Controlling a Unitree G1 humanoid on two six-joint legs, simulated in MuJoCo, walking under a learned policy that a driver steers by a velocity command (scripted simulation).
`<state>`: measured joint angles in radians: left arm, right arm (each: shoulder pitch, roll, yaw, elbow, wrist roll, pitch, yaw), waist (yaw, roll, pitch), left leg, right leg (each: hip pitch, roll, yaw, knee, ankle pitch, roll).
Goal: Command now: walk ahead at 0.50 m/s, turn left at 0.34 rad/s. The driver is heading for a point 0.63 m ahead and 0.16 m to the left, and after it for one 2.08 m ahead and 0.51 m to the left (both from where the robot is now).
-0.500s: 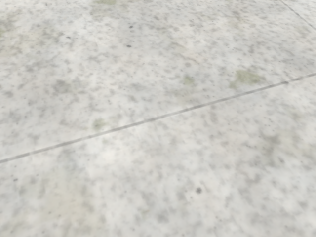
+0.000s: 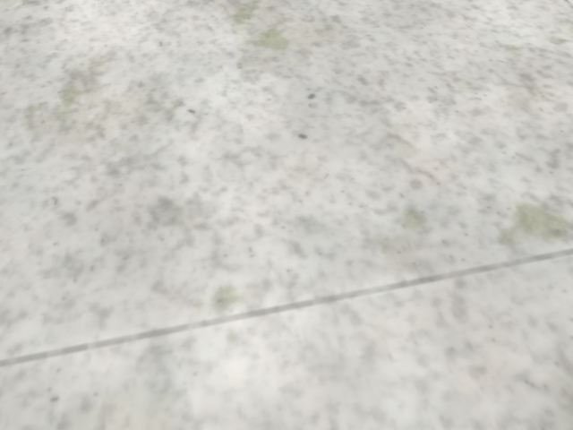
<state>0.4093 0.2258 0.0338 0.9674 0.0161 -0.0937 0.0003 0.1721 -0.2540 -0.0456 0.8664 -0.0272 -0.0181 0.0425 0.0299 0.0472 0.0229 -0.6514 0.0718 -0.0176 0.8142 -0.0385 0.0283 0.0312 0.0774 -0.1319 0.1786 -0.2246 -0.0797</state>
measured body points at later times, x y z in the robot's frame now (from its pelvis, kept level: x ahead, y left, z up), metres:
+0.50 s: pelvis +0.26 +0.05 +0.00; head +0.30 +0.08 +0.45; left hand +0.34 +0.34 -0.12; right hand +0.35 -0.21 -0.13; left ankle +0.22 +0.10 -0.74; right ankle +0.42 -0.08 -0.68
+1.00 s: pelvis +0.40 +0.06 +0.00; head +0.41 +0.06 +0.45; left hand +0.32 +0.33 -0.12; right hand +0.60 -0.13 -0.13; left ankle +0.34 +0.18 -0.71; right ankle +0.47 +0.00 -0.74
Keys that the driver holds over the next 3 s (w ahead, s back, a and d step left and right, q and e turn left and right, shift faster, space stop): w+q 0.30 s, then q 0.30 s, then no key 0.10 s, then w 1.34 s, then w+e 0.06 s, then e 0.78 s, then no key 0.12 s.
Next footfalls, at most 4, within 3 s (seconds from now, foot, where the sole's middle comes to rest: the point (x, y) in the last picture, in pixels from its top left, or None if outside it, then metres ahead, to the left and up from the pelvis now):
0.18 left None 0.26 0.10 -0.78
0.68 right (311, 427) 0.51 0.01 -0.78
1.10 left None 0.41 0.20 -0.78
1.56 right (259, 319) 0.78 0.15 -0.78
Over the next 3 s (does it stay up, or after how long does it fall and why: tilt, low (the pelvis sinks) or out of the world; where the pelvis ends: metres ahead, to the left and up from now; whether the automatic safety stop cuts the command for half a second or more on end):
stays up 1.02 0.38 -0.01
